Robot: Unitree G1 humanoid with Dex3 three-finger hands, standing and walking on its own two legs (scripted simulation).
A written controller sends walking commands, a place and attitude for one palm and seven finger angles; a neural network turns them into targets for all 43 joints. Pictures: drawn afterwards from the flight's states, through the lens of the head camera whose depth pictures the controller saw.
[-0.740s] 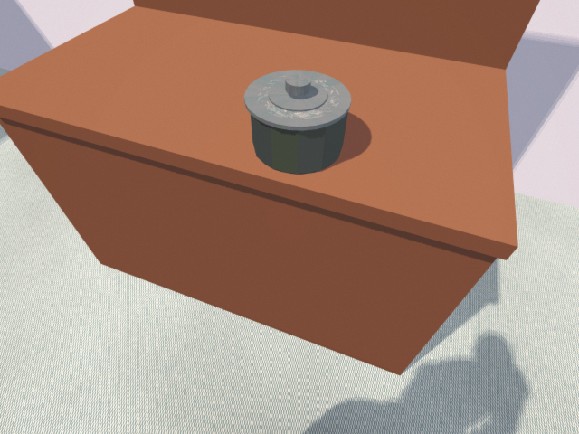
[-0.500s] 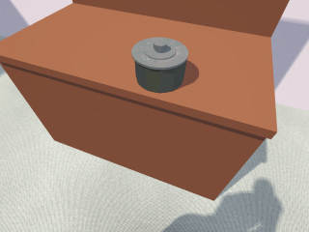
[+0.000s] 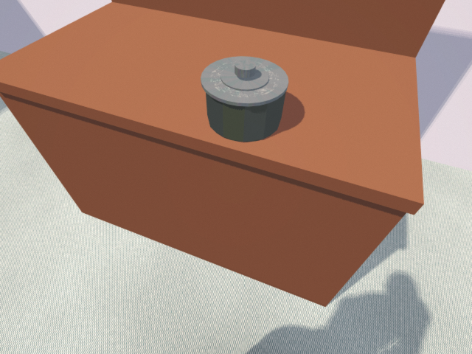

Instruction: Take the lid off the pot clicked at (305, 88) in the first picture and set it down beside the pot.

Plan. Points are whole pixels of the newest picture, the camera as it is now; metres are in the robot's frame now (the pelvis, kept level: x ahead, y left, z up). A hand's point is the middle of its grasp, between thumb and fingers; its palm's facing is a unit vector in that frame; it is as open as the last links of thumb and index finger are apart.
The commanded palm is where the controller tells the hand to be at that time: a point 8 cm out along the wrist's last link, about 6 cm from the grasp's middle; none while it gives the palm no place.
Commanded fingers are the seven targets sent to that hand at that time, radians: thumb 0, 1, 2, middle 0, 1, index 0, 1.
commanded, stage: turn to face it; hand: left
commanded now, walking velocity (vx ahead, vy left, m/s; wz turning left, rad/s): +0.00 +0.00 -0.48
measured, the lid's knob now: (245, 68) +0.66 +0.03 +0.15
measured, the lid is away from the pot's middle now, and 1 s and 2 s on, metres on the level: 0.00 0.00 0.00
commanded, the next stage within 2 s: take the last steps up to it in 0.76 s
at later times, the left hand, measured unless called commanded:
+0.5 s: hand out of the picture +0.05 +0.18 -0.18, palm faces -0.05 -0.97 -0.25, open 7.4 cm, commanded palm none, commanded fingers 0.00 0.90 0.90 -0.20 -0.30 -0.20 -0.30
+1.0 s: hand out of the picture +0.12 +0.18 -0.17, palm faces -0.25 -0.94 -0.24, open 7.4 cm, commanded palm none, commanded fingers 0.00 0.90 0.90 -0.20 -0.30 -0.20 -0.30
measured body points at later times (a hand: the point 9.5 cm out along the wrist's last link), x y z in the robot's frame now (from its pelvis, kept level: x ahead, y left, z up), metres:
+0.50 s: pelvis +0.00 -0.01 -0.01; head +0.04 -0.02 +0.43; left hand +0.06 +0.23 -0.16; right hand +0.03 -0.26 -0.17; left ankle +0.00 +0.11 -0.73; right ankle +0.01 -0.13 -0.74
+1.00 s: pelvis +0.00 +0.01 -0.01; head +0.03 -0.01 +0.44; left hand +0.14 +0.23 -0.15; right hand -0.04 -0.23 -0.16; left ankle +0.01 +0.12 -0.74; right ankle -0.06 -0.10 -0.74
